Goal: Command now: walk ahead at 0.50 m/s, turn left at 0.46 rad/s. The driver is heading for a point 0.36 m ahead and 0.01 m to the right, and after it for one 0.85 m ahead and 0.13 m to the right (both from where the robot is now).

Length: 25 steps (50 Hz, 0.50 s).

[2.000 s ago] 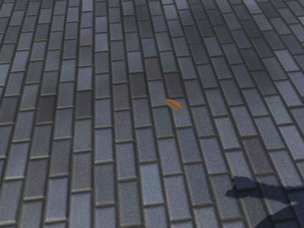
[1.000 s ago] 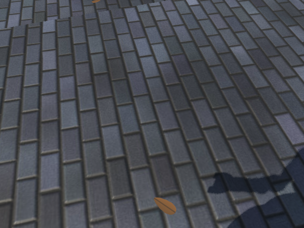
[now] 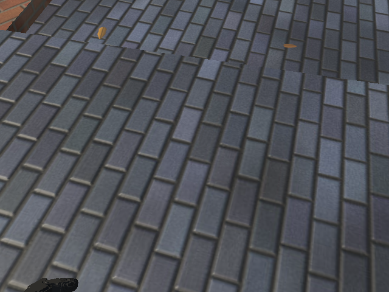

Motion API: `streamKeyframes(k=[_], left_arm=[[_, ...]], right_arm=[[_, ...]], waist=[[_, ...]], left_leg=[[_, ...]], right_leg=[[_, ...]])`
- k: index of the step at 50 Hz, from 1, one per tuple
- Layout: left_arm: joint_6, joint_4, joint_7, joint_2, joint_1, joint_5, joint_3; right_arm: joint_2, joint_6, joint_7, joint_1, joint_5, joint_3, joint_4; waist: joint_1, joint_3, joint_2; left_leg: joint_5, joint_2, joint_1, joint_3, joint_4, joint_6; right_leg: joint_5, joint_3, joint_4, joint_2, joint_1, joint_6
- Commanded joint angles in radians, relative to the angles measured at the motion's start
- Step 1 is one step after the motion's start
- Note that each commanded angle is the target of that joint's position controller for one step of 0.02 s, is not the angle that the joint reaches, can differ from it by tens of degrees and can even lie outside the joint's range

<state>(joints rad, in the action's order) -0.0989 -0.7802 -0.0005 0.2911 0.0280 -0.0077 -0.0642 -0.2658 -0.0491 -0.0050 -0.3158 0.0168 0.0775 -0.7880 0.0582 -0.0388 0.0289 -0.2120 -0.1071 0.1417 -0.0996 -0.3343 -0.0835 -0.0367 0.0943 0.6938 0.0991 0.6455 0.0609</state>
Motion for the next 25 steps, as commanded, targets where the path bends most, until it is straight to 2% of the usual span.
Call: streamKeyframes(k=[1, 3, 5, 6, 7, 8, 9, 10, 11, 12, 13, 14, 15, 16, 17, 19, 21, 23, 25], left_arm=[[-0.016, 0.074, 0.013, 0.048, -0.088, 0.011, -0.001], [-0.024, 0.084, 0.023, 0.068, -0.106, 0.013, -0.004], [-0.032, 0.087, 0.03, 0.094, -0.096, 0.011, -0.01], [-0.036, 0.083, 0.031, 0.104, -0.072, 0.012, -0.014], [-0.04, 0.068, 0.03, 0.118, -0.013, 0.01, -0.022], [-0.045, 0.037, 0.026, 0.15, 0.097, 0.002, -0.038], [-0.046, 0.015, 0.022, 0.199, 0.26, -0.01, -0.051], [-0.032, -0.029, 0.028, 0.281, 0.359, -0.017, -0.075], [-0.03, -0.029, 0.036, 0.182, 0.349, 0.013, -0.049], [-0.026, -0.009, 0.035, 0.127, 0.271, 0.014, -0.032], [-0.017, 0.008, 0.037, 0.09, 0.192, -0.003, -0.015], [-0.016, 0.005, 0.037, 0.089, 0.153, -0.009, -0.01], [-0.02, -0.002, 0.037, 0.063, 0.14, -0.009, 0.0], [-0.021, -0.014, 0.037, 0.042, 0.136, -0.009, 0.008], [-0.02, -0.028, 0.035, 0.047, 0.132, -0.012, 0.009], [-0.012, -0.046, 0.024, 0.088, 0.126, -0.007, 0.0], [0.004, -0.058, 0.015, 0.12, 0.118, -0.002, -0.008], [0.017, -0.077, 0.012, 0.125, 0.13, 0.002, -0.008], [0.028, -0.097, 0.011, 0.119, 0.14, 0.005, -0.003]], right_arm=[[-0.165, -0.012, -0.009, -0.02, 0.003, 0.041, 0.047], [-0.15, -0.011, -0.009, -0.051, 0.004, 0.036, 0.027], [-0.153, -0.007, -0.012, -0.062, 0.0, 0.036, 0.018], [-0.159, -0.004, -0.013, -0.059, -0.003, 0.038, 0.016], [-0.159, 0.0, -0.013, -0.046, -0.004, 0.037, 0.019], [-0.137, 0.001, -0.012, -0.037, -0.007, 0.027, 0.025], [-0.103, 0.001, -0.011, -0.037, -0.019, 0.01, 0.047], [-0.033, -0.012, -0.011, -0.191, 0.007, -0.008, 0.048], [-0.107, -0.018, -0.014, -0.173, 0.011, 0.0, 0.03], [-0.163, -0.018, -0.015, -0.068, 0.014, 0.016, 0.046], [-0.156, -0.012, -0.021, 0.018, -0.008, 0.015, 0.06], [-0.143, -0.009, -0.022, 0.021, -0.014, 0.017, 0.076], [-0.137, -0.001, -0.022, 0.009, -0.021, 0.02, 0.071], [-0.113, 0.006, -0.02, -0.007, -0.017, 0.017, 0.065], [-0.078, 0.013, -0.022, -0.017, -0.012, 0.009, 0.059], [-0.05, 0.023, -0.026, 0.016, -0.015, -0.003, 0.07], [-0.043, 0.03, -0.026, 0.041, -0.017, -0.01, 0.069], [-0.061, 0.037, -0.026, 0.077, -0.014, -0.007, 0.066], [-0.072, 0.043, -0.025, 0.118, -0.015, -0.004, 0.07]], waist=[[0.02, 0.032, -0.114], [0.028, 0.026, -0.122], [0.015, 0.02, -0.137], [-0.001, 0.02, -0.152], [-0.038, 0.038, -0.159], [-0.09, 0.111, -0.142], [-0.157, 0.258, -0.058], [-0.106, 0.37, 0.263], [-0.127, 0.331, 0.214], [-0.138, 0.196, 0.108], [-0.117, 0.125, -0.012], [-0.078, 0.098, 0.025], [-0.054, 0.105, 0.034], [-0.043, 0.106, 0.061], [-0.029, 0.119, 0.066], [-0.03, 0.136, 0.072], [-0.036, 0.17, 0.074], [-0.053, 0.171, 0.071], [-0.066, 0.145, 0.067]], left_leg=[[0.153, 0.209, 0.1, -0.134, 0.105, -0.132], [0.134, 0.243, 0.023, -0.17, 0.061, -0.125], [0.169, 0.282, -0.052, -0.212, 0.013, -0.115], [0.219, 0.295, -0.076, -0.226, -0.013, -0.108], [0.328, 0.282, -0.088, -0.219, -0.071, -0.093], [0.442, 0.23, -0.072, -0.183, -0.205, -0.069], [0.309, 0.165, 0.053, -0.119, -0.472, -0.033], [-0.171, 0.002, 0.418, -0.026, -0.832, 0.056], [-0.377, 0.022, 0.547, -0.101, -0.954, 0.064], [-0.32, 0.057, 0.579, -0.107, -0.999, 0.067], [-0.269, 0.1, 0.526, -0.058, -0.958, 0.066], [-0.238, 0.124, 0.496, -0.04, -0.916, 0.081], [-0.224, 0.163, 0.432, -0.032, -0.85, 0.088], [-0.211, 0.167, 0.387, -0.022, -0.781, 0.097], [-0.198, 0.169, 0.355, -0.003, -0.706, 0.104], [-0.137, 0.168, 0.317, 0.026, -0.553, 0.124], [-0.025, 0.161, 0.231, 0.048, -0.43, 0.128], [0.058, 0.152, 0.19, 0.058, -0.357, 0.126], [0.078, 0.15, 0.173, 0.056, -0.295, 0.116]], right_leg=[[0.176, -0.063, -0.135, -0.066, -0.159, -0.001], [0.153, -0.047, -0.179, -0.063, -0.143, -0.024], [0.074, -0.044, -0.204, -0.063, -0.14, -0.054], [0.025, -0.052, -0.211, -0.067, -0.161, -0.071], [0.002, -0.076, -0.24, -0.084, -0.234, -0.095], [0.016, -0.075, -0.245, -0.078, -0.393, -0.13], [0.016, 0.08, -0.213, 0.064, -0.65, -0.195], [-0.104, 0.526, -0.296, 0.272, -0.974, -0.368], [-0.176, 0.66, -0.379, 0.299, -0.969, -0.366], [-0.053, 0.498, -0.367, 0.268, -0.843, -0.327], [0.164, 0.322, -0.364, 0.201, -0.701, -0.273], [0.372, 0.263, -0.357, 0.205, -0.605, -0.301], [0.494, 0.195, -0.359, 0.173, -0.551, -0.292], [0.553, 0.132, -0.37, 0.137, -0.52, -0.282], [0.585, 0.092, -0.376, 0.117, -0.505, -0.278], [0.666, 0.043, -0.385, 0.115, -0.488, -0.291], [0.658, -0.001, -0.393, 0.1, -0.469, -0.279], [0.575, -0.016, -0.402, 0.095, -0.47, -0.267], [0.46, -0.007, -0.399, 0.097, -0.474, -0.261]])
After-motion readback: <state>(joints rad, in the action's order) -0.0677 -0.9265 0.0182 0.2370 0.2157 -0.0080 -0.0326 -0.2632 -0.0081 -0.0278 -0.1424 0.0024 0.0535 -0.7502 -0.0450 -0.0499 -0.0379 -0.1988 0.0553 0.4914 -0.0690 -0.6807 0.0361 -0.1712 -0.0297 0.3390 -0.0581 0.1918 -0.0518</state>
